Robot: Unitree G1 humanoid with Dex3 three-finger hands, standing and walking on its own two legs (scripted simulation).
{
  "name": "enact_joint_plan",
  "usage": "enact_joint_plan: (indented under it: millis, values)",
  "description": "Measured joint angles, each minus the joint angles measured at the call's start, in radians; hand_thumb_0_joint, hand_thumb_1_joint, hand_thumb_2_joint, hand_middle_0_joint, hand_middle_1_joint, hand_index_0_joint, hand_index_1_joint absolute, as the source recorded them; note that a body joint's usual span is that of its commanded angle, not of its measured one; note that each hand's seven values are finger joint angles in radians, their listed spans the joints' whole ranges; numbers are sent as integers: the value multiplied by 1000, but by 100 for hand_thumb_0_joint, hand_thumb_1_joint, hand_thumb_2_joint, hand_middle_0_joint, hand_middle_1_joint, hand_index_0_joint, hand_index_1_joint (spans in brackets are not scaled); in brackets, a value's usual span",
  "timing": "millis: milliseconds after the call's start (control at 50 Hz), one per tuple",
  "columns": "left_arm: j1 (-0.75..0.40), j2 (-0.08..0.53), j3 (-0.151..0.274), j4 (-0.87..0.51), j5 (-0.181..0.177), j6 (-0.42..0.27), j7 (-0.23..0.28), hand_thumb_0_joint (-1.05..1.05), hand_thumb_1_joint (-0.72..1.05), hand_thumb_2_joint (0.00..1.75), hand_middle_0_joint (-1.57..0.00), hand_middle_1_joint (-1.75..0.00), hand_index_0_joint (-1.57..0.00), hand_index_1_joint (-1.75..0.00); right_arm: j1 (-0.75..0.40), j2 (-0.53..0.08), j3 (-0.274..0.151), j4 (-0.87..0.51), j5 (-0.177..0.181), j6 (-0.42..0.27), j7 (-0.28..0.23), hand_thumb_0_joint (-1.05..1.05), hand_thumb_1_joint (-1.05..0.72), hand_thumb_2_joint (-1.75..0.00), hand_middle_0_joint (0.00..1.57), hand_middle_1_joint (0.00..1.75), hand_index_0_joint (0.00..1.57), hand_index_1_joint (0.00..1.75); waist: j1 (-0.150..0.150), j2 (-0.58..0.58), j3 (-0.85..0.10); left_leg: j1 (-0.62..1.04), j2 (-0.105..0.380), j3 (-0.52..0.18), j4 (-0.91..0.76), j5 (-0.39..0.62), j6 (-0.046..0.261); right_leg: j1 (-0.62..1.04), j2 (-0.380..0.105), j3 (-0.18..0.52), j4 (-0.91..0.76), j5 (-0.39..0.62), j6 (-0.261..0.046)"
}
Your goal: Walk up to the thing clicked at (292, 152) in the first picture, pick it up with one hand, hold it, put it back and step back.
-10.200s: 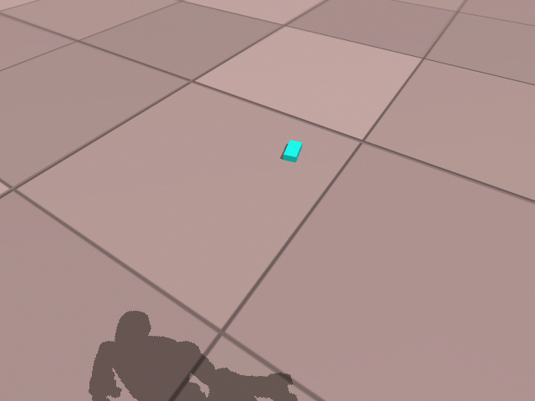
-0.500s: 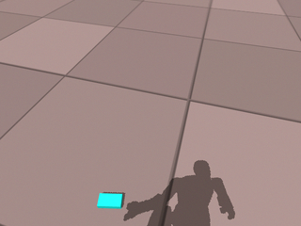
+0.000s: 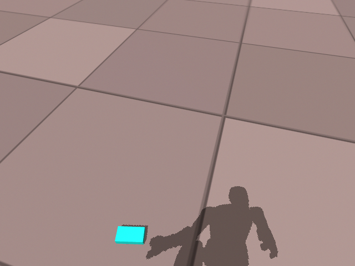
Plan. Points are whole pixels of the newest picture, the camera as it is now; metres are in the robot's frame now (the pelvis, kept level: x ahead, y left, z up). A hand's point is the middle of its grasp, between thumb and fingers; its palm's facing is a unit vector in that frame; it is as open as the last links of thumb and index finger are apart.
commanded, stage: stand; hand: left
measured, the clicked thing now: (130, 235) +0.45 +0.26 -0.76
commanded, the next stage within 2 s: none
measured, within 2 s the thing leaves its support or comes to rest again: neither
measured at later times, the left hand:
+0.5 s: hand out of the picture +0.07 +0.26 -0.16, palm faces -0.02 -0.94 -0.35, open 7.4 cm
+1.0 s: hand out of the picture +0.06 +0.26 -0.16, palm faces -0.03 -0.94 -0.35, open 7.4 cm
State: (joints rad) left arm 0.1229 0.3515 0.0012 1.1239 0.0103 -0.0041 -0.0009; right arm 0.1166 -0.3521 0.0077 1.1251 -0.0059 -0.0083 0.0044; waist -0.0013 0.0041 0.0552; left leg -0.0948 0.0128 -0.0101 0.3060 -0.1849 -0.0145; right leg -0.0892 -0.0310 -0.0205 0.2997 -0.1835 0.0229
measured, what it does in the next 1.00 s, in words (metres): stands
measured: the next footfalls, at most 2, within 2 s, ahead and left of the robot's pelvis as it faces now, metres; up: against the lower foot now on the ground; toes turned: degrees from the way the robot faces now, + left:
none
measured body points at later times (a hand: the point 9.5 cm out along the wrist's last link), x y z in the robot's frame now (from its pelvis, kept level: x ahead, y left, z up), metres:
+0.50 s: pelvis +0.00 +0.00 +0.00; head +0.01 +0.00 +0.45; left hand +0.07 +0.30 -0.13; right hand +0.08 -0.30 -0.13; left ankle -0.01 +0.13 -0.75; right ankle -0.01 -0.13 -0.75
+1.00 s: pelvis -0.01 +0.00 +0.00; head +0.00 +0.00 +0.45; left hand +0.06 +0.30 -0.13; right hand +0.06 -0.30 -0.13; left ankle -0.01 +0.13 -0.75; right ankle -0.01 -0.13 -0.75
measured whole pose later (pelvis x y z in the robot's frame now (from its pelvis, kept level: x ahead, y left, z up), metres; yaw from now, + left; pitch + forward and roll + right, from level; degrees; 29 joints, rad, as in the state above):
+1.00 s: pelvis -0.01 +0.00 +0.00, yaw +0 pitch -2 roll +0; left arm 0.13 0.35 0.00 1.12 0.01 0.00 0.00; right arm 0.12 -0.35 0.00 1.12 -0.01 -0.01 0.01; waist 0.00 0.00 0.05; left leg -0.09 0.01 -0.01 0.31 -0.18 -0.01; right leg -0.09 -0.03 -0.02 0.30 -0.18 0.02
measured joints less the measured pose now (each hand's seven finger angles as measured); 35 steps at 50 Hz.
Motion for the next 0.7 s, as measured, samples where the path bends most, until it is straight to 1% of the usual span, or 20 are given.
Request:
enact_joint_plan:
  millis: [700]
  values:
    - [8,0,2,-4,2,1,0,0,90,90,-20,-30,-21,-30,4,3,-4,-4,-1,0,0,1,-91,-90,20,30,21,30,1,-1,-3,6,-2,1,-2,4,3,6,-2,1,-2,4,2]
